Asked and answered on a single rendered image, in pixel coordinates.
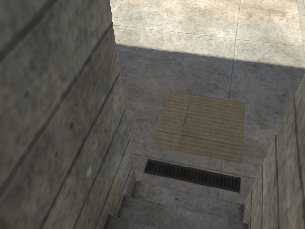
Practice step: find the stairs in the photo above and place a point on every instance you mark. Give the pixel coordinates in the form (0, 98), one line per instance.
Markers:
(157, 207)

